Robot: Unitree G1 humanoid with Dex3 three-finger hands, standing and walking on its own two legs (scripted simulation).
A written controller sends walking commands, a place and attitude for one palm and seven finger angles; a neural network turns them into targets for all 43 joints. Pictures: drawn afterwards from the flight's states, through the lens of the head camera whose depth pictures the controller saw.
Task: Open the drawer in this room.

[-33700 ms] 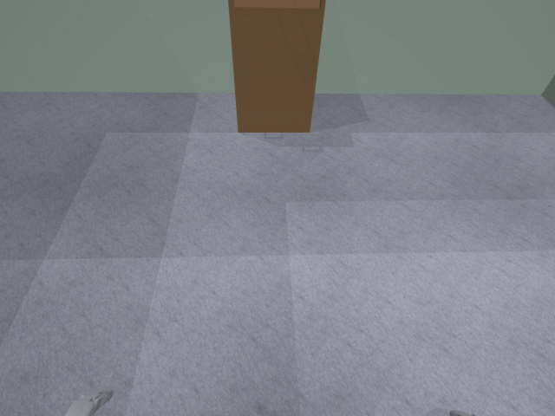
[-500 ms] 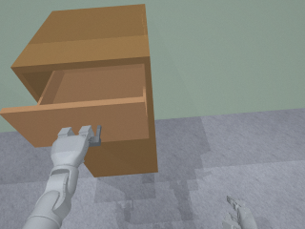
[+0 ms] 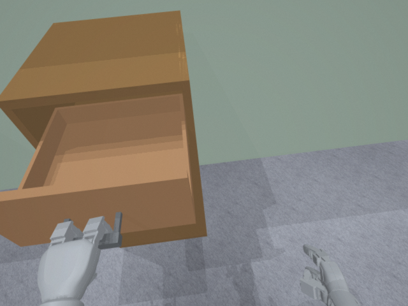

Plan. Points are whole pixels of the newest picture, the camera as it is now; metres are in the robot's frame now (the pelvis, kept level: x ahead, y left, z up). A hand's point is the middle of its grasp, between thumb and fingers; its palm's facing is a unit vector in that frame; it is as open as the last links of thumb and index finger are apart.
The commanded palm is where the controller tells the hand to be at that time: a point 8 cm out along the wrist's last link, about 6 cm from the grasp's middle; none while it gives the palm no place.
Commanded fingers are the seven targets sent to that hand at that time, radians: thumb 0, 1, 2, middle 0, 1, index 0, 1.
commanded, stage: pull the drawer open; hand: left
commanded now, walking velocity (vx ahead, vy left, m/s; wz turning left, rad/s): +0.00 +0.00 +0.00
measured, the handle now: (90, 232) +0.24 +0.24 +0.04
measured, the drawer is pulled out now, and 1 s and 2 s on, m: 0.25 0.30 0.30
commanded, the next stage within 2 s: open the thumb to release the handle in 0.38 s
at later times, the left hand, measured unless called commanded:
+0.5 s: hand (83, 298) +0.13 +0.22 +0.02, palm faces +0.04 -0.09 -0.99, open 5.8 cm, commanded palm +0.11 +0.23 +0.07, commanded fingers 0.00 0.76 0.84 -0.39 -1.34 -0.39 -1.34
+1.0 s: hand (84, 294) +0.14 +0.22 +0.02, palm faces +0.01 -0.08 -1.00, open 12.5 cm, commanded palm +0.11 +0.23 +0.07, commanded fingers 0.00 -0.50 0.30 -0.30 -1.20 -0.30 -1.20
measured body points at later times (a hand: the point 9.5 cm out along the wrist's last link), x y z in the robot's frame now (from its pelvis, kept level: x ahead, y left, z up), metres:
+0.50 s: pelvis -0.01 -0.01 -0.01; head +0.01 -0.04 +0.44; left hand +0.13 +0.23 +0.07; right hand +0.21 -0.20 -0.10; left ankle -0.05 +0.08 -0.71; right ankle -0.01 -0.09 -0.71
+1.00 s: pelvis -0.03 -0.03 +0.00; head -0.02 -0.06 +0.45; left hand +0.13 +0.22 +0.07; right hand +0.20 -0.23 -0.09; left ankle -0.05 +0.08 -0.71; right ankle -0.01 -0.09 -0.71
